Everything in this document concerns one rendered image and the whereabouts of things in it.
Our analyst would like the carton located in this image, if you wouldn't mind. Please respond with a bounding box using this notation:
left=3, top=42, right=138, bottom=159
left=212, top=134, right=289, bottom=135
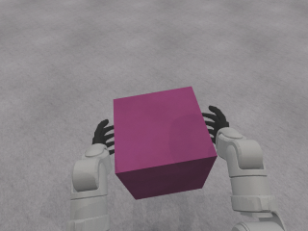
left=113, top=86, right=218, bottom=200

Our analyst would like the robot left hand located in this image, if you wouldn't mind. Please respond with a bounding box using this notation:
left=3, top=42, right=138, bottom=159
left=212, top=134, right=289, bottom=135
left=92, top=119, right=115, bottom=155

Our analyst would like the robot left forearm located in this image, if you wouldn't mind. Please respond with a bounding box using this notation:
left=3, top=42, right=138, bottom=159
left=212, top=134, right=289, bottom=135
left=65, top=143, right=113, bottom=231

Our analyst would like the right robot upper arm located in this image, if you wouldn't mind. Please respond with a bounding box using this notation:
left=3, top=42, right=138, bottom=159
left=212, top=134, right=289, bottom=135
left=231, top=221, right=284, bottom=231

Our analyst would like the robot right forearm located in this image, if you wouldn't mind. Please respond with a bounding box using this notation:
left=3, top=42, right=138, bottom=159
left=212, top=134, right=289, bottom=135
left=216, top=127, right=287, bottom=231

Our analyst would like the robot right hand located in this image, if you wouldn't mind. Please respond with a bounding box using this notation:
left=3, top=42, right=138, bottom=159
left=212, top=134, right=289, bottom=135
left=202, top=105, right=229, bottom=144

